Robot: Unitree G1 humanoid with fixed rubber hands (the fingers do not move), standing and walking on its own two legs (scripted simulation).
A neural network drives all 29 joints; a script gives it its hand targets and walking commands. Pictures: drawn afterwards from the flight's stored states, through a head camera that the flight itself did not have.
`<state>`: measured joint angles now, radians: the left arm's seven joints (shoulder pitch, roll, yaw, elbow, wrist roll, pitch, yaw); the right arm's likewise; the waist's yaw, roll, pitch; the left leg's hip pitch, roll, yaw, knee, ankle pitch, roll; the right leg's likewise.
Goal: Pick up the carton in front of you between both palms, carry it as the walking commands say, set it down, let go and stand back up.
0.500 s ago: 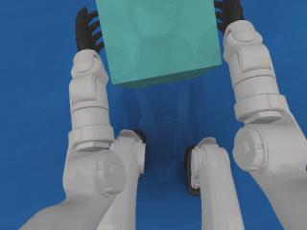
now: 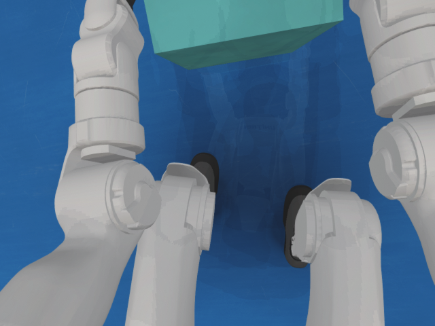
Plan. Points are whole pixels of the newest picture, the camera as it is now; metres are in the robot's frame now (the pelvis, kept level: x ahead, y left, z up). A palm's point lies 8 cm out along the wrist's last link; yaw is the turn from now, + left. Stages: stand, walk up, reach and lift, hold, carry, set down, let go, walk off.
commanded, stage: set down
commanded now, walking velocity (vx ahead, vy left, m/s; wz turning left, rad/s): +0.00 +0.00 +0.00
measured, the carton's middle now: out of the picture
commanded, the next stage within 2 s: none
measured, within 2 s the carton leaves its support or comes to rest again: rests again in 0.64 s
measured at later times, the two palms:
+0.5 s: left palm (119, 1) +0.53 +0.21 -0.17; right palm out of the picture +0.58 -0.09 -0.20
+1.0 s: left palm (116, 9) +0.52 +0.23 -0.19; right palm out of the picture +0.58 -0.08 -0.21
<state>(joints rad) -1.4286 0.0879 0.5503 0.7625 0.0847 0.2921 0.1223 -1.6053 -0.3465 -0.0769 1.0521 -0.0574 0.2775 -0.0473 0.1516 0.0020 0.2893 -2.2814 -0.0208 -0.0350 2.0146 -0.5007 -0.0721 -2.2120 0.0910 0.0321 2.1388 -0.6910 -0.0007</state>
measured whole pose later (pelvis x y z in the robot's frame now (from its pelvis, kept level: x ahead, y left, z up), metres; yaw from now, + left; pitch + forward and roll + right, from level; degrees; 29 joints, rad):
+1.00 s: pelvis -0.01 +0.00 -0.03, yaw +1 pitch +35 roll +5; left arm -1.50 0.24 0.62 0.99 0.08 0.22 0.00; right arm -1.66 -0.28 -0.19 1.06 -0.20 0.23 0.07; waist 0.11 0.06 0.47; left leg -2.23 -0.03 -0.02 2.13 -0.52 -0.09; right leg -2.18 0.10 0.05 2.28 -0.71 -0.01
